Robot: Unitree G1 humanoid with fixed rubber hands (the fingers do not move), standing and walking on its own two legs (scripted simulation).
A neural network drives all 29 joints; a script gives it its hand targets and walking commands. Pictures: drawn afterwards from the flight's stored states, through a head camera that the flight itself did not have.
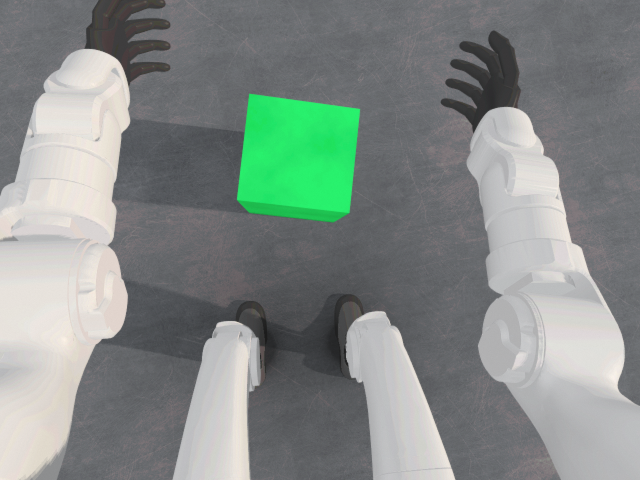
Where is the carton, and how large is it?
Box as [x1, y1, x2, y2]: [237, 94, 359, 221]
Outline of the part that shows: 249,94 237,200 249,212 334,221 348,213 359,109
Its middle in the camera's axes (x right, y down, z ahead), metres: -0.05 -0.15 +0.85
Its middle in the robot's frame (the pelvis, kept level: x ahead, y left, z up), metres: +0.53 -0.02 -0.53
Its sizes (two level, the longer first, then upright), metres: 0.210 0.200 0.250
